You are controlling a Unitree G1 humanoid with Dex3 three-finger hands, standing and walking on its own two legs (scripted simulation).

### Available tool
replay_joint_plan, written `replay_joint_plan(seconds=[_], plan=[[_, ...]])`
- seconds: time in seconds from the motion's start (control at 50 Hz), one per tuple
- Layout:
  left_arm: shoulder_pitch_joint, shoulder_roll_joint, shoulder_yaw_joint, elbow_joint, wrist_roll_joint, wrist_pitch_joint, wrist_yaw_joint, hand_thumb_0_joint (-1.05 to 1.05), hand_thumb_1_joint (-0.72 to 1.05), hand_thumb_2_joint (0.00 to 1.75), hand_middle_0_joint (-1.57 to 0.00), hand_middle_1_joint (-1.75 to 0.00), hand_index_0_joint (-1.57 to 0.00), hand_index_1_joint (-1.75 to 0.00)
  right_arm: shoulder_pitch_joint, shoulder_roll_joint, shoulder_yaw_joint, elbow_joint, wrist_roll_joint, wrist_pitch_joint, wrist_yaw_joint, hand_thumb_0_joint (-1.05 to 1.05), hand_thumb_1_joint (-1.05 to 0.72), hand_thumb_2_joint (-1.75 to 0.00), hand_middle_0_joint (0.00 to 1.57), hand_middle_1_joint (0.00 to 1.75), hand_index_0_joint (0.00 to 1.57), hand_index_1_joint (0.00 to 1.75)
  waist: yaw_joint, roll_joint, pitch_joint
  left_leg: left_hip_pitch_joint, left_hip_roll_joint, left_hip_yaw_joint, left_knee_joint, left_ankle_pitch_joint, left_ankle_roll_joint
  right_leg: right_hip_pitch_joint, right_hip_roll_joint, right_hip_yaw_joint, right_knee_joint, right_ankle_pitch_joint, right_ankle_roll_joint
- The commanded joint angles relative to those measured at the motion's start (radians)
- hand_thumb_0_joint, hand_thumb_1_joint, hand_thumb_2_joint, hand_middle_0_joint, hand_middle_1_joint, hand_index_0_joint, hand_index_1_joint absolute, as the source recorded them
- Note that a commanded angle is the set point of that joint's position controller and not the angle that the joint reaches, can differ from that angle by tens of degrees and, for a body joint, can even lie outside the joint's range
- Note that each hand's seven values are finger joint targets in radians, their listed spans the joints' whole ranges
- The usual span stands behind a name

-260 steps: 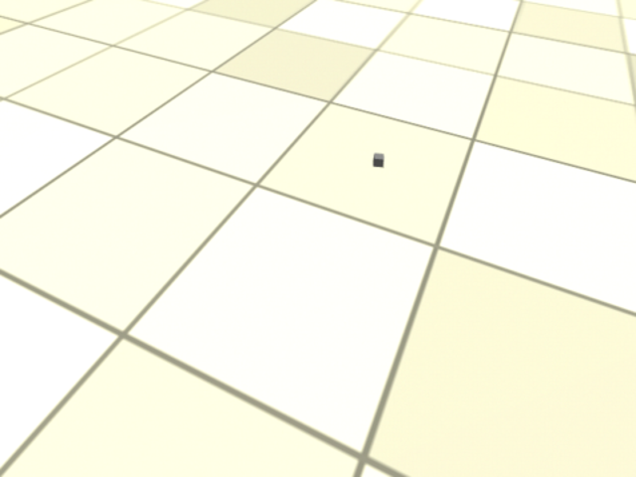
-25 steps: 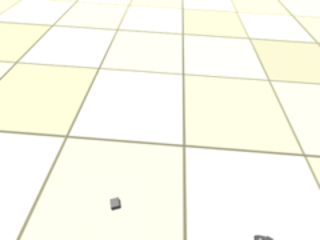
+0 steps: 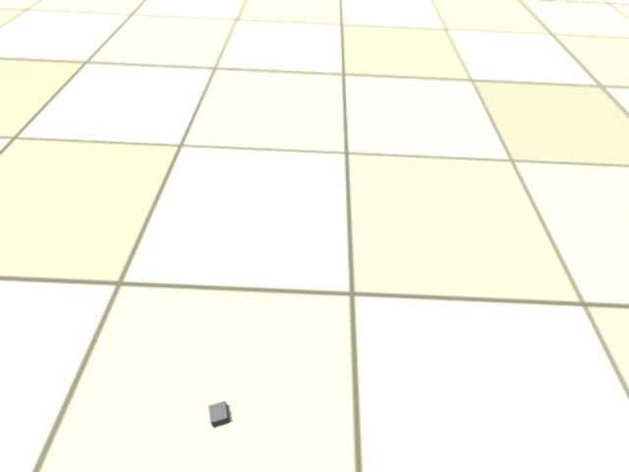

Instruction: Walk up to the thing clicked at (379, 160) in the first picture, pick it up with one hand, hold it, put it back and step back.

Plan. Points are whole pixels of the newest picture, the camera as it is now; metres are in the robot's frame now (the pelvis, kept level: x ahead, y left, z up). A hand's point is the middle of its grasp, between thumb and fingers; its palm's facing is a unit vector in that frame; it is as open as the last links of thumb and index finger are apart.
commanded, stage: walk up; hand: left
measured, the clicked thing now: (219, 414) +0.43 +0.26 -0.76
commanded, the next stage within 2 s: none
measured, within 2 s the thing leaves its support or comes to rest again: neither
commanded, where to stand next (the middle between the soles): +0.04 -0.02 m, yaw +2 degrees
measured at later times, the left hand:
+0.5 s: hand out of the picture +0.08 +0.26 -0.17, palm faces -0.01 -0.93 -0.38, open 7.4 cm
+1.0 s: hand out of the picture -0.01 +0.25 -0.16, palm faces +0.05 -0.93 -0.36, open 7.4 cm
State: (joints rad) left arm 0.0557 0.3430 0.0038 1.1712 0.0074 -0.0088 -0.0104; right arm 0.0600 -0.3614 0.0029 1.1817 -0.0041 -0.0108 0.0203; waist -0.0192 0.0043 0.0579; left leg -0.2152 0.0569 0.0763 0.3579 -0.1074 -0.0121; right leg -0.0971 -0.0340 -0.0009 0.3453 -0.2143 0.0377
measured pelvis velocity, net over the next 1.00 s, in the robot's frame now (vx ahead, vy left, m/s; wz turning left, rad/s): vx -0.03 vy -0.02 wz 0.08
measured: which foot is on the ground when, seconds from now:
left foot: down 0.00-0.60, up 0.62-0.86, down 0.88-1.00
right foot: down 0.00-0.92, up 0.94-1.00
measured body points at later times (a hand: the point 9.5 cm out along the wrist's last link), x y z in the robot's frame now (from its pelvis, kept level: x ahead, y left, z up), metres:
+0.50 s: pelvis -0.02 -0.01 -0.01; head +0.04 +0.00 +0.44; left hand +0.08 +0.31 -0.14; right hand +0.10 -0.32 -0.14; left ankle +0.06 +0.13 -0.75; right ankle -0.02 -0.14 -0.74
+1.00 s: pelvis -0.03 -0.02 -0.01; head -0.01 -0.01 +0.44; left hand -0.01 +0.30 -0.14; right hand +0.06 -0.32 -0.13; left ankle -0.06 +0.10 -0.75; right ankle -0.04 -0.14 -0.72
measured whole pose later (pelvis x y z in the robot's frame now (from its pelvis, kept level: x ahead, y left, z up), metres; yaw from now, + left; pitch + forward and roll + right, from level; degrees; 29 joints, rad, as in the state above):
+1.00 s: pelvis -0.03 -0.02 -0.01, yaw +5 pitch -2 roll +1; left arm 0.25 0.38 0.06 0.96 0.04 0.01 -0.02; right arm 0.21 -0.35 -0.05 0.96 -0.04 -0.02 0.04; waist 0.00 -0.03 0.07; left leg -0.17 -0.02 0.00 0.50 -0.31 0.03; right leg -0.32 -0.03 -0.01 0.82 -0.50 -0.02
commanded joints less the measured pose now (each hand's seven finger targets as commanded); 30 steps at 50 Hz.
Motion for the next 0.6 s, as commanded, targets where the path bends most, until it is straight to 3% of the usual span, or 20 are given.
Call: replay_joint_plan(seconds=[0.0, 0.06, 0.16, 0.28, 0.3, 0.32, 0.36, 0.4, 0.48, 0.5, 0.52, 0.54, 0.56, 0.58], plan=[[-0.038, 0.218, 0.038, -0.051, -0.007, -0.013, 0.012, 0.00, 0.90, 0.90, -0.20, -0.30, -0.20, -0.30, -0.071, -0.210, -0.042, -0.062, 0.004, -0.026, -0.018, 0.00, -0.90, -0.90, 0.20, 0.30, 0.20, 0.30, 0.013, 0.009, -0.118, 0.115, 0.097, -0.115, -0.059, 0.038, 0.021, -0.044, -0.098, 0.067, -0.073, 0.119, -0.048], [-0.034, 0.216, 0.037, -0.053, -0.007, -0.013, 0.012, 0.00, 0.90, 0.90, -0.20, -0.30, -0.20, -0.30, -0.068, -0.205, -0.042, -0.066, 0.003, -0.024, -0.019, 0.00, -0.90, -0.90, 0.20, 0.30, 0.20, 0.30, 0.013, -0.004, -0.120, 0.126, 0.096, -0.110, -0.058, 0.044, 0.022, -0.047, -0.099, 0.070, -0.077, 0.123, -0.047], [-0.034, 0.211, 0.036, -0.048, -0.005, -0.008, 0.011, 0.00, 0.90, 0.90, -0.20, -0.30, -0.20, -0.30, -0.063, -0.211, -0.047, -0.065, 0.001, -0.024, -0.020, 0.00, -0.90, -0.90, 0.20, 0.30, 0.20, 0.30, 0.008, 0.017, -0.100, 0.091, 0.096, -0.132, -0.093, -0.052, 0.023, -0.043, -0.093, 0.064, -0.073, 0.089, -0.048], [-0.026, 0.213, 0.038, -0.051, -0.002, -0.012, 0.011, 0.00, 0.90, 0.90, -0.20, -0.30, -0.20, -0.30, -0.066, -0.204, -0.046, -0.075, 0.002, -0.023, -0.018, 0.00, -0.90, -0.90, 0.20, 0.30, 0.20, 0.30, 0.008, 0.002, -0.107, 0.113, 0.091, -0.122, -0.077, -0.006, 0.022, -0.049, -0.098, 0.063, -0.081, 0.112, -0.044], [-0.023, 0.212, 0.039, -0.051, -0.001, -0.012, 0.012, 0.00, 0.90, 0.90, -0.20, -0.30, -0.20, -0.30, -0.065, -0.201, -0.046, -0.077, 0.002, -0.024, -0.018, 0.00, -0.90, -0.90, 0.20, 0.30, 0.20, 0.30, 0.008, 0.000, -0.115, 0.118, 0.094, -0.119, -0.071, 0.018, 0.023, -0.041, -0.098, 0.059, -0.080, 0.115, -0.044], [-0.035, 0.274, 0.067, -0.072, -0.011, 0.006, 0.018, 0.00, 0.90, 0.90, -0.20, -0.30, -0.20, -0.30, -0.062, -0.268, -0.069, -0.080, 0.009, -0.005, -0.021, 0.00, -0.90, -0.90, 0.20, 0.30, 0.20, 0.30, 0.005, -0.011, -0.009, 0.066, 0.095, -0.130, 0.014, 0.304, 0.033, -0.130, -0.089, 0.050, 0.035, 0.292, -0.048], [0.007, 0.245, 0.066, -0.104, -0.016, 0.018, 0.023, 0.00, 0.90, 0.90, -0.20, -0.30, -0.20, -0.30, -0.029, -0.263, -0.081, -0.101, 0.022, 0.008, -0.024, 0.00, -0.90, -0.90, 0.20, 0.30, 0.20, 0.30, 0.004, 0.023, -0.105, 0.130, 0.127, -0.125, 0.050, 0.452, 0.061, -0.120, -0.070, 0.006, 0.096, 0.302, -0.048], [0.030, 0.229, 0.065, -0.139, -0.016, 0.029, 0.023, 0.00, 0.90, 0.90, -0.20, -0.30, -0.20, -0.30, -0.023, -0.275, -0.094, -0.141, 0.022, 0.020, -0.026, 0.00, -0.90, -0.90, 0.20, 0.30, 0.20, 0.30, 0.005, 0.063, -0.185, 0.120, 0.160, -0.148, 0.049, 0.437, 0.103, -0.098, -0.039, -0.013, 0.204, 0.226, -0.050], [0.123, 0.211, 0.079, -0.161, -0.006, 0.061, 0.017, 0.00, 0.90, 0.90, -0.20, -0.30, -0.20, -0.30, -0.099, -0.289, -0.117, -0.224, 0.002, 0.045, -0.032, 0.00, -0.90, -0.90, 0.20, 0.30, 0.20, 0.30, 0.038, 0.195, -0.206, -0.076, 0.254, -0.227, 0.018, 0.179, 0.207, -0.074, 0.009, -0.027, 0.449, -0.204, -0.075], [0.161, 0.213, 0.084, -0.160, -0.005, 0.064, 0.014, 0.00, 0.90, 0.90, -0.20, -0.30, -0.20, -0.30, -0.122, -0.291, -0.121, -0.248, -0.005, 0.051, -0.031, 0.00, -0.90, -0.90, 0.20, 0.30, 0.20, 0.30, 0.053, 0.195, -0.194, -0.128, 0.257, -0.225, 0.036, 0.113, 0.215, -0.065, 0.002, -0.019, 0.452, -0.244, -0.082], [0.194, 0.209, 0.090, -0.154, -0.001, 0.064, 0.011, 0.00, 0.90, 0.90, -0.20, -0.30, -0.20, -0.30, -0.146, -0.274, -0.120, -0.260, -0.010, 0.055, -0.032, 0.00, -0.90, -0.90, 0.20, 0.30, 0.20, 0.30, 0.072, 0.166, -0.169, -0.151, 0.229, -0.212, 0.082, 0.039, 0.186, -0.071, -0.015, -0.002, 0.367, -0.210, -0.096], [0.202, 0.224, 0.094, -0.158, 0.008, 0.057, 0.009, 0.00, 0.90, 0.90, -0.20, -0.30, -0.20, -0.30, -0.148, -0.248, -0.113, -0.267, -0.009, 0.059, -0.031, 0.00, -0.90, -0.90, 0.20, 0.30, 0.20, 0.30, 0.082, 0.066, -0.137, -0.150, 0.147, -0.168, 0.191, -0.039, 0.130, -0.112, -0.065, 0.061, 0.182, -0.149, -0.108], [0.168, 0.288, 0.108, -0.181, 0.023, 0.044, 0.010, 0.00, 0.90, 0.90, -0.20, -0.30, -0.20, -0.30, -0.131, -0.196, -0.100, -0.278, -0.002, 0.059, -0.030, 0.00, -0.90, -0.90, 0.20, 0.30, 0.20, 0.30, 0.075, -0.153, -0.069, -0.208, -0.021, -0.095, 0.375, -0.205, 0.058, -0.188, -0.212, 0.290, -0.035, -0.061, -0.146], [0.086, 0.368, 0.128, -0.221, 0.035, 0.035, 0.015, 0.00, 0.90, 0.90, -0.20, -0.30, -0.20, -0.30, -0.126, -0.165, -0.091, -0.283, -0.003, 0.060, -0.037, 0.00, -0.90, -0.90, 0.20, 0.30, 0.20, 0.30, 0.072, -0.230, -0.018, -0.270, -0.149, -0.134, 0.559, -0.458, 0.022, -0.254, -0.326, 0.422, -0.106, -0.001, -0.244]])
